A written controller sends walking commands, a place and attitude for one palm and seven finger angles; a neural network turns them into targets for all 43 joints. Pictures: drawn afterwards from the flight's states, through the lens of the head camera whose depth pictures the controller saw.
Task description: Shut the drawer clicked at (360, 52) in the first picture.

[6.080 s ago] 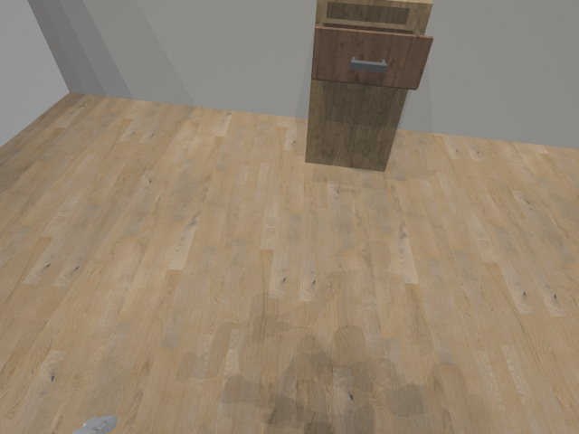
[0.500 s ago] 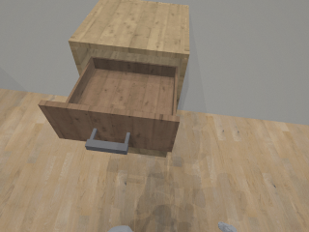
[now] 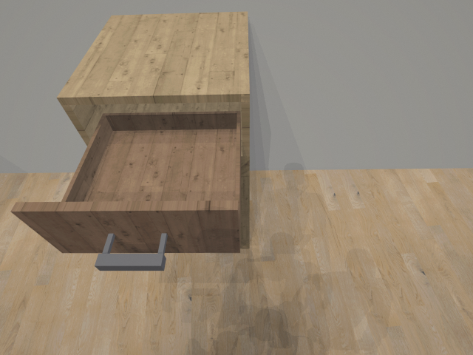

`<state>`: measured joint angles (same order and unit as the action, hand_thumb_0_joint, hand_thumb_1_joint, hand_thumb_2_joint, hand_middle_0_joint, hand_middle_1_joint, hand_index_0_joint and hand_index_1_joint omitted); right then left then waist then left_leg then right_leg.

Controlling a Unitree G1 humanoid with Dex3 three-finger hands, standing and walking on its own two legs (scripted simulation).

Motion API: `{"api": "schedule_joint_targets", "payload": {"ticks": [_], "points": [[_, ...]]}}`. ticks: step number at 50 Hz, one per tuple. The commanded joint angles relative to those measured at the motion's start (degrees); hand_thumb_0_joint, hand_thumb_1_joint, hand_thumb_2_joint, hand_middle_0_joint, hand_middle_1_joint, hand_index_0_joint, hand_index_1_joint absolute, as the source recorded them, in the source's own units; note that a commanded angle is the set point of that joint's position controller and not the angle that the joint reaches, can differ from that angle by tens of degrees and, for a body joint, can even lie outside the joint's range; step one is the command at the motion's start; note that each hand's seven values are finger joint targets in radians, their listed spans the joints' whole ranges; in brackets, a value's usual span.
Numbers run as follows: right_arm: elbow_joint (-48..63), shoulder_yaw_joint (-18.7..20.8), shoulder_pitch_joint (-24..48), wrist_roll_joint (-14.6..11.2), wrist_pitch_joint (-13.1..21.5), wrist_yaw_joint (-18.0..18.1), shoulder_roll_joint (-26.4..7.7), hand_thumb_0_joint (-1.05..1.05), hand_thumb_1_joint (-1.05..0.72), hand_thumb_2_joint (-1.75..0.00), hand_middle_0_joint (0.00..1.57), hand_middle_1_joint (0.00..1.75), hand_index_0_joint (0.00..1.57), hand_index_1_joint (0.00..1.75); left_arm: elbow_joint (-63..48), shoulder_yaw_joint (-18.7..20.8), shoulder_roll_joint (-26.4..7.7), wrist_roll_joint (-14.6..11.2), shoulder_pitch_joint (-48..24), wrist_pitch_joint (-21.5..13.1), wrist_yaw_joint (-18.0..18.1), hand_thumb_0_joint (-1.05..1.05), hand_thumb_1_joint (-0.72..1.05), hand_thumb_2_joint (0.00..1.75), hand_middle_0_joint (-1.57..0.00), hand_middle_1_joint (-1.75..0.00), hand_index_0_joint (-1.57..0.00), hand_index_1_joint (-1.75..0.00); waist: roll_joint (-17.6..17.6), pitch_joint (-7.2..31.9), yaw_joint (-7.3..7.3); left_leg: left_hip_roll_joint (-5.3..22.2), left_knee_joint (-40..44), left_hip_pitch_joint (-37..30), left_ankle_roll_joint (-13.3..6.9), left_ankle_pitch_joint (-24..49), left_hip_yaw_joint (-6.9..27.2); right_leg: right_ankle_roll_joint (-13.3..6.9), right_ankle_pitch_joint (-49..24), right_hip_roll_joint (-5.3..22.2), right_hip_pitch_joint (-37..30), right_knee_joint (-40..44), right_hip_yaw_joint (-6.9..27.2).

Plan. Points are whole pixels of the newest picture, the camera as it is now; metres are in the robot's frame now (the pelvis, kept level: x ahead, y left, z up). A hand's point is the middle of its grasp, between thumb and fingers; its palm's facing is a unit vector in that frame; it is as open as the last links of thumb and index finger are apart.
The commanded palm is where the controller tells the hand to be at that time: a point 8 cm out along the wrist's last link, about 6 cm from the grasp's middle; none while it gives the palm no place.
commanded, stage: come to a stop and stand still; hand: left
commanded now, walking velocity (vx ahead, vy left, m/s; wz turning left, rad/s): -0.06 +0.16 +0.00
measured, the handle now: (134, 250) +0.31 +0.21 -0.04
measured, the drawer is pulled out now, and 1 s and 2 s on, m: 0.30 0.30 0.30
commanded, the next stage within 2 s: look again from close up in 0.54 s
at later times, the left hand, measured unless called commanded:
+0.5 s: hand out of the picture -0.06 +0.23 -0.17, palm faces +0.05 -0.98 -0.18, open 7.4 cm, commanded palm none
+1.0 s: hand out of the picture -0.02 +0.17 -0.17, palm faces +0.03 -0.97 -0.24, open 7.2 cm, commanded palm none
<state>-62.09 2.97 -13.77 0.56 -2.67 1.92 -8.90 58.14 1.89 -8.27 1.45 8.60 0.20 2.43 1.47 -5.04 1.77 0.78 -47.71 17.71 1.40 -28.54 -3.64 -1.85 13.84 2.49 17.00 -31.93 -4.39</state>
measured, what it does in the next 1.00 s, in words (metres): steps on the spot: left foot, then right foot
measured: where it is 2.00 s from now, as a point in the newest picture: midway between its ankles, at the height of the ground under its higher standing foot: outside the picture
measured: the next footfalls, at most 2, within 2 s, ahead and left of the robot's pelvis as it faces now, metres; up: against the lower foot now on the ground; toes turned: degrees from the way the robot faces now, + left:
left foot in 0.24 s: -0.03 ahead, +0.11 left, +0.00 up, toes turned +4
right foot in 0.66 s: -0.03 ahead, -0.09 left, +0.00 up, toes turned -3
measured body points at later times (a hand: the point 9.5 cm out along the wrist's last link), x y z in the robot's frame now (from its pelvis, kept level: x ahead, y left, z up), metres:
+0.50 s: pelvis -0.05 +0.05 +0.01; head -0.05 +0.07 +0.46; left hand -0.06 +0.28 -0.16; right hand -0.05 -0.17 -0.14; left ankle -0.08 +0.16 -0.73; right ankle -0.08 -0.08 -0.68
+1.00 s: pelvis -0.05 -0.01 +0.00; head -0.06 -0.03 +0.45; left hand -0.02 +0.22 -0.15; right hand -0.05 -0.22 -0.17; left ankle -0.07 +0.11 -0.73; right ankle -0.07 -0.09 -0.73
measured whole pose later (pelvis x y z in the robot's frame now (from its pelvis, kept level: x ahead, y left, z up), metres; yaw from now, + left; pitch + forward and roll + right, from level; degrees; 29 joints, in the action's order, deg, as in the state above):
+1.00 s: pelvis -0.05 -0.01 +0.00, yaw +0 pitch -2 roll +0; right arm -63.3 -0.9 -18.1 1.3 0.4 2.2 -8.0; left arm 62.0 -0.1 -8.4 0.8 15.9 -1.5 2.7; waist 2.0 0.4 0.8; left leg 1.8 -29.5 9.7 0.6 -17.8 -3.5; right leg -3.8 18.7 -2.0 8.8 -29.2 -4.7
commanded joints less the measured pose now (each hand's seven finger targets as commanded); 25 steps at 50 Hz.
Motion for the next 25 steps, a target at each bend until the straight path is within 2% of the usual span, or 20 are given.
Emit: {"api": "schedule_joint_targets", "payload": {"ticks": [1, 4, 6, 8, 10, 11, 12, 13, 14, 15, 16, 18, 19, 22, 25], "points": [[3.24, 1.35, -2.63, -0.30, -0.22, -0.31, -4.10, 0.00, -0.90, -0.90, 0.20, 0.30, 0.20, 0.30, -2.34, 3.01, -11.45, -0.05, 4.00, 0.08, 0.88, 0.00, 0.90, 0.90, -0.20, -0.30, -0.20, -0.30, -8.45, 8.76, -2.86, 0.26, -10.70, 5.53, 0.99, -0.84, 4.43, -10.34, -40.00, 16.61, -10.80, 9.84, 13.38], [4.13, 1.14, -1.42, -0.21, -0.11, -0.64, -3.95, 0.00, -0.90, -0.90, 0.20, 0.30, 0.20, 0.30, -2.68, 3.35, -12.19, 0.28, 4.40, 0.24, 0.85, 0.00, 0.90, 0.90, -0.20, -0.30, -0.20, -0.30, -9.32, 8.80, -3.74, 0.24, -4.76, 4.11, 1.42, -0.52, 4.00, -9.81, -32.24, 16.06, -10.64, 11.23, 14.07], [4.42, 0.96, -1.78, -0.40, 0.19, -0.81, -3.57, 0.00, -0.90, -0.90, 0.20, 0.30, 0.20, 0.30, -2.65, 3.62, -12.61, 0.45, 4.03, 0.51, 0.66, 0.00, 0.90, 0.90, -0.20, -0.30, -0.20, -0.30, -11.33, 9.02, -4.01, 0.35, 1.35, 1.54, 1.13, -0.33, 3.25, -9.52, -22.78, 15.65, -9.52, 12.72, 14.85], [4.05, 0.63, -3.64, -0.31, 0.79, -0.90, -3.19, 0.00, -0.90, -0.90, 0.20, 0.30, 0.20, 0.30, -2.71, 3.62, -12.55, 0.54, 3.55, 0.76, 0.43, 0.00, 0.90, 0.90, -0.20, -0.30, -0.20, -0.30, -11.90, 8.71, -3.18, -0.29, 10.41, -2.42, 0.54, 3.24, 1.97, -7.71, -12.85, 13.83, -7.04, 13.30, 15.07], [2.05, 0.14, -8.56, -0.22, 1.50, -0.84, -2.66, 0.00, -0.90, -0.90, 0.20, 0.30, 0.20, 0.30, -2.27, 3.15, -11.46, -0.07, 1.96, 1.16, 0.14, 0.00, 0.90, 0.90, -0.20, -0.30, -0.20, -0.30, -11.17, 8.60, -0.76, -1.11, 23.66, -13.09, -0.16, 12.60, 0.42, -3.54, 2.61, 9.97, 0.14, 12.60, 12.44], [1.43, 0.20, -9.21, -0.07, 2.01, -0.75, -3.70, 0.00, -0.90, -0.90, 0.20, 0.30, 0.20, 0.30, -2.05, 2.43, -9.55, -0.44, 2.15, 1.27, -0.13, 0.00, 0.90, 0.90, -0.20, -0.30, -0.20, -0.30, -5.74, 8.32, -0.54, 0.86, 28.01, -16.66, -0.63, 12.53, 2.69, -1.07, 9.59, 6.64, 3.86, 10.02, 10.09], [2.20, 0.63, -8.33, 0.65, 2.44, -0.64, -6.83, 0.00, -0.90, -0.90, 0.20, 0.30, 0.20, 0.30, -2.61, 1.75, -6.63, -1.00, 2.59, 1.62, -0.44, 0.00, 0.90, 0.90, -0.20, -0.30, -0.20, -0.30, 5.37, 5.53, -0.64, 8.34, 34.36, -11.90, -3.17, 4.17, 13.47, 1.64, 12.04, 1.88, 7.30, 3.87, 6.37], [3.62, 0.70, -5.00, 1.11, 2.44, -0.47, -9.39, 0.00, -0.90, -0.90, 0.20, 0.30, 0.20, 0.30, -2.90, 1.34, -4.59, -0.96, 0.99, 1.77, -0.58, 0.00, 0.90, 0.90, -0.20, -0.30, -0.20, -0.30, 12.42, 0.31, -0.76, 15.59, 41.17, -0.69, -6.50, -4.37, 21.61, 3.16, 9.81, -0.92, 5.51, -3.06, 2.33], [4.84, 0.17, -0.15, 1.37, 2.37, -0.42, -9.58, 0.00, -0.90, -0.90, 0.20, 0.30, 0.20, 0.30, -2.35, 1.43, -5.10, -0.63, 1.34, 1.61, -0.88, 0.00, 0.90, 0.90, -0.20, -0.30, -0.20, -0.30, 9.61, -2.58, -2.49, 16.88, 43.78, 7.41, -8.68, -9.00, 22.28, 2.92, 7.66, -0.65, 1.48, -8.19, 4.06], [4.81, -0.12, 2.12, 1.23, 2.94, -0.27, -8.59, 0.00, -0.90, -0.90, 0.20, 0.30, 0.20, 0.30, -0.86, 1.57, -5.36, 0.08, 2.29, 1.96, -0.90, 0.00, 0.90, 0.90, -0.20, -0.30, -0.20, -0.30, 12.71, -3.66, -2.80, 15.23, 45.05, 7.09, -8.03, -7.47, 20.82, 2.98, 7.48, -0.20, 2.26, -12.12, 5.37], [4.68, -0.27, 1.22, 1.19, 3.17, 0.05, -7.97, 0.00, -0.90, -0.90, 0.20, 0.30, 0.20, 0.30, -0.54, 1.60, -5.85, 0.20, 3.35, 1.92, -1.21, 0.00, 0.90, 0.90, -0.20, -0.30, -0.20, -0.30, 10.86, -4.05, -2.94, 14.69, 43.87, 4.81, -8.24, -4.25, 20.45, 2.63, 7.41, -0.98, 4.40, -15.33, 5.87], [3.79, -0.47, -0.72, 0.92, 3.45, 0.44, -7.70, 0.00, -0.90, -0.90, 0.20, 0.30, 0.20, 0.30, 1.23, 1.71, -5.68, 0.18, 6.08, 1.54, -1.68, 0.00, 0.90, 0.90, -0.20, -0.30, -0.20, -0.30, 6.48, -5.22, -2.84, 13.55, 42.11, -0.81, -8.32, 0.59, 16.74, 2.89, 5.87, -1.29, 9.89, -20.16, 6.14], [3.41, -0.40, -2.27, 0.80, 3.67, 0.57, -7.59, 0.00, -0.90, -0.90, 0.20, 0.30, 0.20, 0.30, 1.62, 1.61, -5.68, 0.18, 6.64, 1.19, -1.82, 0.00, 0.90, 0.90, -0.20, -0.30, -0.20, -0.30, 5.18, -4.58, -2.35, 13.02, 41.08, -4.84, -8.39, 4.68, 15.57, 3.14, 5.18, -1.23, 12.11, -20.95, 5.97], [1.76, -0.24, -6.83, 0.83, 4.18, 1.03, -7.18, 0.00, -0.90, -0.90, 0.20, 0.30, 0.20, 0.30, 1.57, 1.46, -5.55, 0.05, 6.01, 0.65, -1.97, 0.00, 0.90, 0.90, -0.20, -0.30, -0.20, -0.30, 4.70, -2.18, -0.54, 13.95, 37.68, -13.37, -9.38, 21.03, 14.28, 3.79, 6.04, -0.45, 14.78, -19.92, 5.46], [0.59, 0.20, -9.32, 1.11, 4.08, 1.52, -7.78, 0.00, -0.90, -0.90, 0.20, 0.30, 0.20, 0.30, 0.68, 1.12, -5.12, -0.22, 4.60, 0.90, -1.95, 0.00, 0.90, 0.90, -0.20, -0.30, -0.20, -0.30, 6.03, 0.76, 0.70, 15.89, 33.72, -17.49, -11.13, 34.98, 14.21, 3.77, 9.75, 0.27, 12.86, -14.99, 4.75]]}}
